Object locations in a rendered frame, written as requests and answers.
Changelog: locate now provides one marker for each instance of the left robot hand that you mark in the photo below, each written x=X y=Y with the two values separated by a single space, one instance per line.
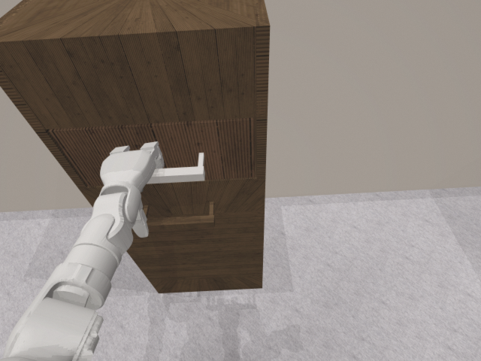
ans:
x=135 y=167

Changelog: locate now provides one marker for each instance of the handle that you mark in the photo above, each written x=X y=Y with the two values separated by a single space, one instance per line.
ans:
x=184 y=174
x=181 y=222

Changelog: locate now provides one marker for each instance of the cabinet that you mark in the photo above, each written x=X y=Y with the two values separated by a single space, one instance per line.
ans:
x=84 y=63

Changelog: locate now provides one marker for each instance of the robot left forearm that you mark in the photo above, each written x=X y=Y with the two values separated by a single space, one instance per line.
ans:
x=84 y=278

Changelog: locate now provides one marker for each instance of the left robot upper arm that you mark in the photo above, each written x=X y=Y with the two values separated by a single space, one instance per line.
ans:
x=58 y=331

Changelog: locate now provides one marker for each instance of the drawer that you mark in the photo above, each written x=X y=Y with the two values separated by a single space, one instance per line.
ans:
x=228 y=146

